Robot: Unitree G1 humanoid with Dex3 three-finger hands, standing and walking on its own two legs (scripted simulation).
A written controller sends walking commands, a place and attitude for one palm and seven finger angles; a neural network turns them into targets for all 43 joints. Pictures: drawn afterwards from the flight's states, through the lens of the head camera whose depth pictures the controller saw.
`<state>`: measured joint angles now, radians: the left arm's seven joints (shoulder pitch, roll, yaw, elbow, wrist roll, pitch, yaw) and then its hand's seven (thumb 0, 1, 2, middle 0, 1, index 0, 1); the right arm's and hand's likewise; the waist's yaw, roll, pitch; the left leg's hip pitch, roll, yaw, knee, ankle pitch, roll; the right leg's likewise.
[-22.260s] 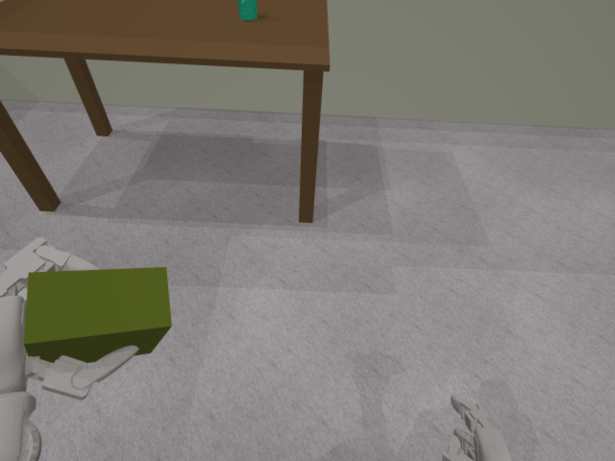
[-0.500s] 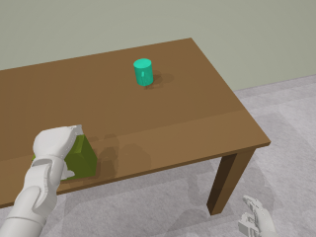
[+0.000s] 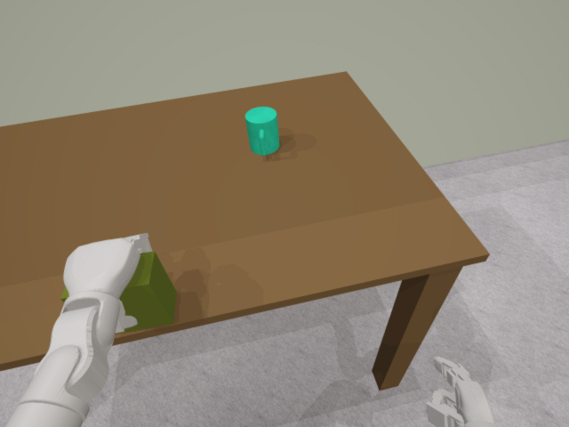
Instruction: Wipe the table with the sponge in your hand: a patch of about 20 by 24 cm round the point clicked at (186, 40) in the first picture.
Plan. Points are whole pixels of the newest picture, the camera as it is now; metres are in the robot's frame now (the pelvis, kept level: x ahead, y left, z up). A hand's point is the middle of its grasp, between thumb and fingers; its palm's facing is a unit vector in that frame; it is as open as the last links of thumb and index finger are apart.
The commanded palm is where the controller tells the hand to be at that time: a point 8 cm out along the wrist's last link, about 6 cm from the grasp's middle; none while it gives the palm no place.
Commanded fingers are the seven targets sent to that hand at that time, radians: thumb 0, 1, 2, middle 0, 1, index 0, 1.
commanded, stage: lower the sponge onto the table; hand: left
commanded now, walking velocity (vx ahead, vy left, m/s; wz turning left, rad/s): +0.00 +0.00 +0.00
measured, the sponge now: (129, 301) +0.27 +0.29 +0.02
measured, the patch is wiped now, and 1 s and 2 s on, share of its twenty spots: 0.00 0.10 0.35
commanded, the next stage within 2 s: wipe forward along the first lane in 0.02 s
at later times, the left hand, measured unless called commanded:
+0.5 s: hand (130, 262) +0.31 +0.29 +0.06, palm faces -0.06 -0.01 -1.00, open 10.1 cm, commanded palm +0.30 +0.29 +0.10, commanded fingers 0.00 0.10 1.30 -1.20 -1.60 -1.20 -1.60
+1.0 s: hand (134, 231) +0.37 +0.32 +0.06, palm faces -0.10 +0.00 -0.99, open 10.1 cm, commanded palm +0.36 +0.32 +0.10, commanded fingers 0.00 0.10 1.30 -1.20 -1.60 -1.20 -1.60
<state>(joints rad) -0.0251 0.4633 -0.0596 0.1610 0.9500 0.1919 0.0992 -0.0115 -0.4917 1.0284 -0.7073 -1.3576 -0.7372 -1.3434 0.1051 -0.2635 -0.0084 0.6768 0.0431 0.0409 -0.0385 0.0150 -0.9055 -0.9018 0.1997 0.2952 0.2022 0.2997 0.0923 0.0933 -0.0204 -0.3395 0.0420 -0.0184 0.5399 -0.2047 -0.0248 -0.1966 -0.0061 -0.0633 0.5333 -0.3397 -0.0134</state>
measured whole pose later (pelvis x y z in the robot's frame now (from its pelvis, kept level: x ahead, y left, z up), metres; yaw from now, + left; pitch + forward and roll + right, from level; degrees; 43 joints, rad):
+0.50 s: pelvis -0.01 +0.00 +0.00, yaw +0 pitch +2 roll -1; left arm -0.27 0.47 -0.06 0.44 0.98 0.18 0.09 -0.01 -0.49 1.03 -0.71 -1.36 -0.74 -1.34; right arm 0.14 -0.28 -0.01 0.70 0.06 0.08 -0.04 0.01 -0.91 -0.90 0.20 0.30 0.20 0.30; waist 0.06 0.09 -0.04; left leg -0.41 0.05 -0.03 0.58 -0.20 -0.02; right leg -0.27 0.00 -0.08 0.58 -0.35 -0.02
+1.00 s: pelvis +0.00 +0.00 -0.01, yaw +0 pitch +7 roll -2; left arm -0.50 0.55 0.02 0.77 1.02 0.08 0.10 0.00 -0.50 1.03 -0.72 -1.35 -0.75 -1.34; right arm 0.24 -0.30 -0.04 0.73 0.06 0.13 -0.03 0.01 -0.91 -0.90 0.20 0.30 0.20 0.30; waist 0.00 0.08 -0.08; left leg -0.53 0.06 -0.03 0.64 -0.23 -0.02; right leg -0.38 0.01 -0.07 0.61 -0.36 -0.02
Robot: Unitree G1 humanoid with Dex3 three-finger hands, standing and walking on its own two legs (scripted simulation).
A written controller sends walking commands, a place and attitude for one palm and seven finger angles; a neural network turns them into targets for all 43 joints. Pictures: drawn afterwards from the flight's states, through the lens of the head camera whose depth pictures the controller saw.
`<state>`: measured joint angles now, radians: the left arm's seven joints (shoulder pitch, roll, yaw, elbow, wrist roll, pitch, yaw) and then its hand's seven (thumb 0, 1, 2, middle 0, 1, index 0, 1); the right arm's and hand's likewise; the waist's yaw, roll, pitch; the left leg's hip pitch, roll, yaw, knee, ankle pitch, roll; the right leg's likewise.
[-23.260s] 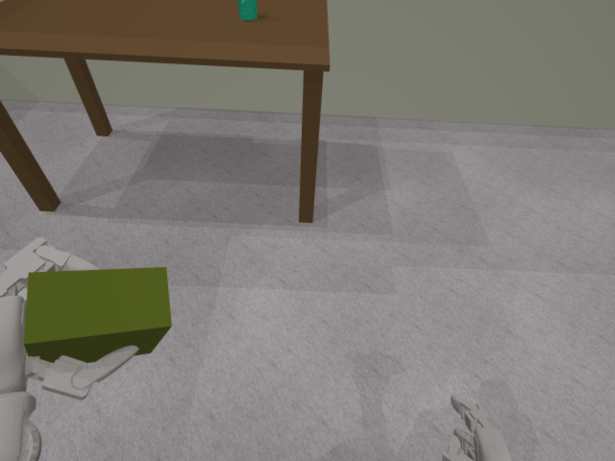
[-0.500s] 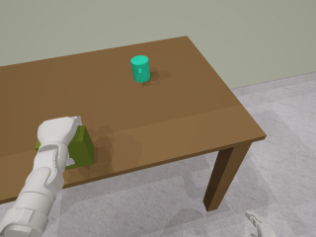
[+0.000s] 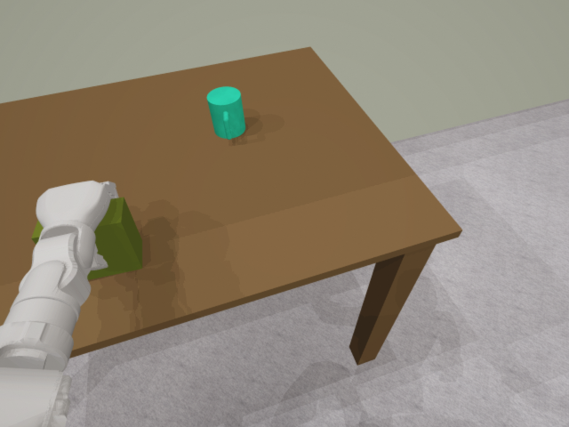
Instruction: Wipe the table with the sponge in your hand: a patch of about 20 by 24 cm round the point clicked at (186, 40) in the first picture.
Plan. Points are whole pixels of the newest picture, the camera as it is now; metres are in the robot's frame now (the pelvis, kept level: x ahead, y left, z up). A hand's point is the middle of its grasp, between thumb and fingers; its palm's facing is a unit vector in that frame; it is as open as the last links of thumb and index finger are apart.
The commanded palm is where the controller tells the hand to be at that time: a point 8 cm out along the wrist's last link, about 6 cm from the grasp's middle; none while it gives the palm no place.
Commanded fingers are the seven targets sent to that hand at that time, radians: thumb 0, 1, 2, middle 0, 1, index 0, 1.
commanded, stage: wipe forward along the first lane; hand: left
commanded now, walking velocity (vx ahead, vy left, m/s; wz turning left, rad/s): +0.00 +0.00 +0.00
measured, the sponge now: (98, 248) +0.37 +0.32 +0.03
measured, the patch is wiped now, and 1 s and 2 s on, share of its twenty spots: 0.10 0.35 0.45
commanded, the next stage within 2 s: slide across to the middle lane in 0.74 s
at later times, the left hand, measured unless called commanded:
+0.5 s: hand (85, 203) +0.43 +0.35 +0.06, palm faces -0.13 +0.00 -0.99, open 10.1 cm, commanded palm +0.42 +0.34 +0.11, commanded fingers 0.00 0.10 1.30 -1.20 -1.60 -1.20 -1.60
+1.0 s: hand (88, 188) +0.46 +0.36 +0.07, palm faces -0.12 +0.03 -0.99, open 10.1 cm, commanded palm +0.46 +0.33 +0.12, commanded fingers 0.00 0.10 1.30 -1.20 -1.60 -1.20 -1.60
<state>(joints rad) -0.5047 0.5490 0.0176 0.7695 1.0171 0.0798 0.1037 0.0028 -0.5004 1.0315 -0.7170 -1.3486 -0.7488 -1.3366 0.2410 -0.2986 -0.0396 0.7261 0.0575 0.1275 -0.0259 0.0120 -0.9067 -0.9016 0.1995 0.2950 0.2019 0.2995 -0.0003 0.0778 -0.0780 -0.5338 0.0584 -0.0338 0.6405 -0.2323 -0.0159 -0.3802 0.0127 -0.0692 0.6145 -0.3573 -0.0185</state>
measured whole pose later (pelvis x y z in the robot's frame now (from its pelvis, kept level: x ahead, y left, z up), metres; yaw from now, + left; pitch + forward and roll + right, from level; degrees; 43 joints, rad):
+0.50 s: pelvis +0.01 +0.02 +0.00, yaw -1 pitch +11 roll -3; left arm -0.72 0.64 0.05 1.01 1.07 0.03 0.11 0.00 -0.50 1.03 -0.72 -1.35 -0.75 -1.34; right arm 0.28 -0.29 -0.03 0.73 0.05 0.13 0.00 0.01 -0.91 -0.90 0.20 0.30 0.20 0.30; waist -0.05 0.06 -0.09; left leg -0.63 0.05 -0.02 0.69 -0.26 -0.01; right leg -0.46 0.01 -0.06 0.62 -0.36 0.00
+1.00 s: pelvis +0.01 +0.03 -0.01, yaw -1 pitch +14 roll -3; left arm -0.83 0.66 0.00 1.07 1.08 0.06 0.12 0.00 -0.50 1.03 -0.72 -1.35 -0.75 -1.34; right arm 0.32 -0.28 -0.04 0.75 0.04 0.13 0.01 0.01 -0.91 -0.90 0.20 0.30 0.20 0.30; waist -0.06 0.06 -0.10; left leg -0.69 0.05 -0.02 0.72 -0.27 0.01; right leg -0.51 0.00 -0.05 0.63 -0.35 0.01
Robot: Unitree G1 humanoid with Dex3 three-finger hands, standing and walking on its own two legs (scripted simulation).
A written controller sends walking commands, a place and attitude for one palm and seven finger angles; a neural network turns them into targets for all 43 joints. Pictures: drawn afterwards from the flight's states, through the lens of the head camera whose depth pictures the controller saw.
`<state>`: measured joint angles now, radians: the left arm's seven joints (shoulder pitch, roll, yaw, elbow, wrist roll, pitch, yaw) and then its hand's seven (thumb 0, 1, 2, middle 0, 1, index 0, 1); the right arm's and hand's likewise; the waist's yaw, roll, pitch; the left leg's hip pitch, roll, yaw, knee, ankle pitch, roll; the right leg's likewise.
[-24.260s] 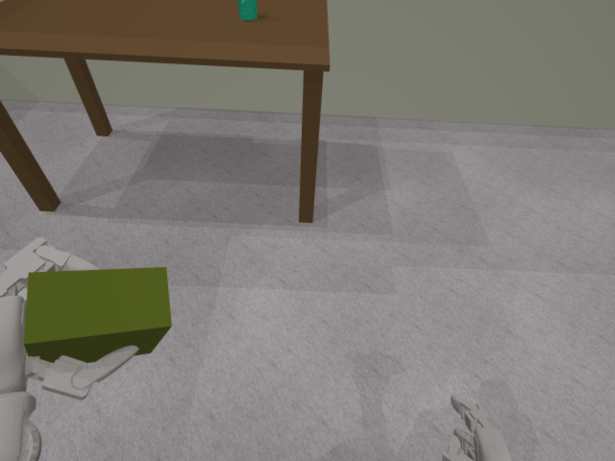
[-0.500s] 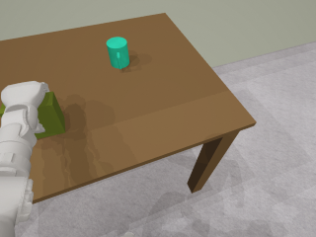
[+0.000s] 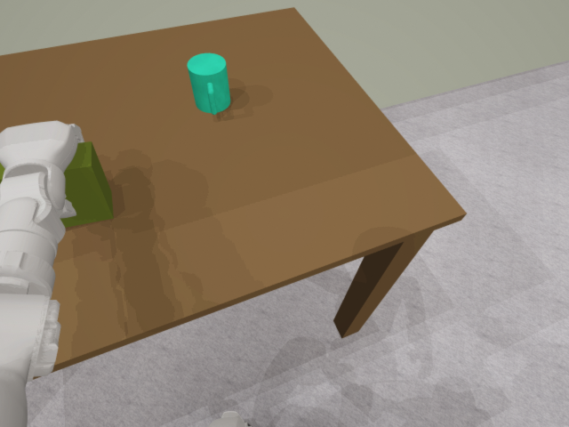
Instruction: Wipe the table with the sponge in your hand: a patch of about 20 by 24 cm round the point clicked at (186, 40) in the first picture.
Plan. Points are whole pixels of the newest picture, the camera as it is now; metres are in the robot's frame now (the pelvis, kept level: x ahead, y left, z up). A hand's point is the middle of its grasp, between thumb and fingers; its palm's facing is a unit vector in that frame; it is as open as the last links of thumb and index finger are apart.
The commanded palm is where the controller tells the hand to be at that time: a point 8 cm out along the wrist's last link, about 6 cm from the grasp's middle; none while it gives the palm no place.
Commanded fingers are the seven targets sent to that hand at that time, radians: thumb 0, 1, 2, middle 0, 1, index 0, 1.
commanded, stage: slide across to the middle lane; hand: left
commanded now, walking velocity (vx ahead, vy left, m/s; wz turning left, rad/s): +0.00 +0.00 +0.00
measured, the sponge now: (64, 196) +0.44 +0.34 +0.04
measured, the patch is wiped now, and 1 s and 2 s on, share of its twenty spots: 0.35 0.45 0.55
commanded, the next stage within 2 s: wipe back along the middle lane in 0.48 s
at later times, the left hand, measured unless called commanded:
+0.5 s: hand (107, 165) +0.46 +0.27 +0.08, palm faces -0.10 +0.01 -0.99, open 10.1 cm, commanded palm +0.46 +0.25 +0.13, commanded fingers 0.00 0.10 1.30 -1.20 -1.60 -1.20 -1.60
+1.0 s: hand (125, 177) +0.45 +0.24 +0.07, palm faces -0.07 -0.02 -1.00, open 10.1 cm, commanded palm +0.42 +0.23 +0.12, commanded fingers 0.00 0.10 1.30 -1.20 -1.60 -1.20 -1.60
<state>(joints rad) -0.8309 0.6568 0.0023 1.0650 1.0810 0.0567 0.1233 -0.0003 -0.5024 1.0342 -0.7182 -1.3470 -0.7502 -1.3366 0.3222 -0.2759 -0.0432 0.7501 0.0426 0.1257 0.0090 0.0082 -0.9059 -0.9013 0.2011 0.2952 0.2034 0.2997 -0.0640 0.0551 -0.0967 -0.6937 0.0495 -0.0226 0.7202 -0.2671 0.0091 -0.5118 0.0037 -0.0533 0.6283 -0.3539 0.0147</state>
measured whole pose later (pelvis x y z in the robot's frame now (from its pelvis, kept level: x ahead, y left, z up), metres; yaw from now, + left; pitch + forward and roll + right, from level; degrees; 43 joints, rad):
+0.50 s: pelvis +0.01 -0.02 +0.01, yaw +0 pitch +12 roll -2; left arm -0.83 0.52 -0.05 1.06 1.05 0.17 0.16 -0.01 -0.50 1.03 -0.71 -1.35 -0.75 -1.34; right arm 0.28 -0.28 -0.04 0.77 0.04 0.12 0.02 0.01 -0.91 -0.90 0.20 0.30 0.20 0.30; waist -0.07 0.07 -0.10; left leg -0.60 0.05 -0.02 0.65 -0.26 -0.01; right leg -0.43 0.01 -0.05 0.58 -0.36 0.00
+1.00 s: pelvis +0.03 -0.03 +0.01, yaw +0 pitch +10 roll -1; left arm -0.63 0.43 -0.07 0.84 1.02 0.24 0.17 -0.01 -0.50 1.03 -0.71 -1.35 -0.74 -1.34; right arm 0.24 -0.29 -0.05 0.73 0.06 0.17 0.03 0.01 -0.91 -0.90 0.20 0.29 0.20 0.30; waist -0.03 0.07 -0.11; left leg -0.50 0.05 -0.01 0.60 -0.27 -0.02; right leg -0.34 0.01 -0.04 0.55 -0.37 -0.01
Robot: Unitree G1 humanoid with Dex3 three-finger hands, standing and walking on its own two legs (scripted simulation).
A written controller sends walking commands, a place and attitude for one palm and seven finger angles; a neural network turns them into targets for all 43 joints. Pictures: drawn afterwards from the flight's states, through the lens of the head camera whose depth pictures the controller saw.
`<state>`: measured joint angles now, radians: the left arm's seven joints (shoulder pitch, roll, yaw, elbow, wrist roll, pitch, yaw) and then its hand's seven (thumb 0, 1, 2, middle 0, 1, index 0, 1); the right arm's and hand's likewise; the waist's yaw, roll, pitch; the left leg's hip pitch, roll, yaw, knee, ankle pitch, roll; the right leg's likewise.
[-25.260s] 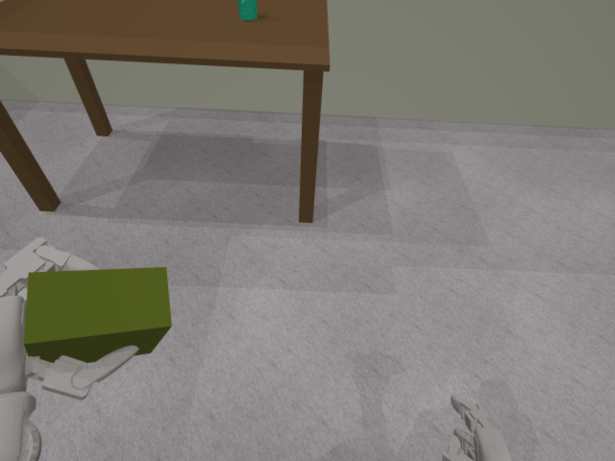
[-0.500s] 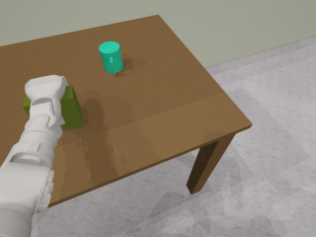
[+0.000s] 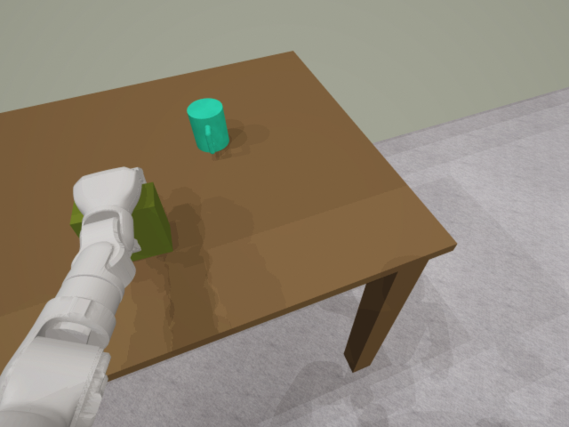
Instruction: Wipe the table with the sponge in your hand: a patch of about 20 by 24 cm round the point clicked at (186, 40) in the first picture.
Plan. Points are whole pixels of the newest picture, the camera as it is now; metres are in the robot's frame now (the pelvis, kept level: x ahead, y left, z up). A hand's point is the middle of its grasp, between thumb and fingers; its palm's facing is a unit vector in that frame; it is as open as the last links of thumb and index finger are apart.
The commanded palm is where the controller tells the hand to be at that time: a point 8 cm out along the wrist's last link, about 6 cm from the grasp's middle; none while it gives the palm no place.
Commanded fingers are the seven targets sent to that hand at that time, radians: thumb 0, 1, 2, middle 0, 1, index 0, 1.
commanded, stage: wipe back along the middle lane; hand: left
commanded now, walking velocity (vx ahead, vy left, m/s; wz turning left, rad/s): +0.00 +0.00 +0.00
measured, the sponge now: (130, 232) +0.41 +0.27 +0.02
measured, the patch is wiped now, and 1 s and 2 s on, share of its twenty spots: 0.45 0.55 0.65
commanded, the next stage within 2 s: slide across to the third lane in 1.20 s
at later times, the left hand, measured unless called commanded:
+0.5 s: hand (123, 240) +0.37 +0.25 +0.06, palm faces -0.04 -0.03 -1.00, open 10.1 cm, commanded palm +0.33 +0.24 +0.10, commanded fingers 0.00 0.10 1.30 -1.20 -1.60 -1.20 -1.60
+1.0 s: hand (127, 274) +0.31 +0.23 +0.06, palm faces +0.01 -0.04 -1.00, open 10.1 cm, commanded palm +0.28 +0.22 +0.10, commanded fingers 0.00 0.10 1.30 -1.20 -1.60 -1.20 -1.60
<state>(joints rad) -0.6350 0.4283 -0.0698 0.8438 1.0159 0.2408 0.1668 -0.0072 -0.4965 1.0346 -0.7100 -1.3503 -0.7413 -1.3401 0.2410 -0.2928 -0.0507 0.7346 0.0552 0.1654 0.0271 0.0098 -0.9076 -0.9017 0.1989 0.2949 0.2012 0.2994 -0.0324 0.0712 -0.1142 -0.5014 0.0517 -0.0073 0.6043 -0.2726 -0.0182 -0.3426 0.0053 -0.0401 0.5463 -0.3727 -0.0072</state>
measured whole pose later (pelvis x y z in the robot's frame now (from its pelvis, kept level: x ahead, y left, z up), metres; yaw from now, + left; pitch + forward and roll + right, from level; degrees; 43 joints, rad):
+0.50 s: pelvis +0.00 +0.01 +0.00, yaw +1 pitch +7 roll -1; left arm -0.47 0.35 -0.18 0.59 1.00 0.34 0.15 -0.01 -0.49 1.03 -0.70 -1.35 -0.73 -1.34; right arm 0.15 -0.27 -0.02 0.68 0.07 0.18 0.01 0.01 -0.91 -0.90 0.20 0.29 0.20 0.30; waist 0.03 0.08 -0.11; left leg -0.44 0.03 -0.01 0.59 -0.27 -0.01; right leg -0.28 -0.02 -0.05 0.54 -0.38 0.00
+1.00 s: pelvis -0.01 +0.00 +0.00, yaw +1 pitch +3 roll +0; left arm -0.22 0.32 -0.23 0.30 1.00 0.40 0.14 0.00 -0.49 1.03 -0.70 -1.36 -0.73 -1.35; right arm 0.11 -0.28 -0.01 0.65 0.07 0.17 0.02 0.01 -0.91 -0.90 0.20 0.29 0.20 0.30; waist 0.06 0.10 -0.10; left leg -0.37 0.03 -0.01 0.58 -0.26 -0.02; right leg -0.23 -0.01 -0.05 0.56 -0.39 -0.01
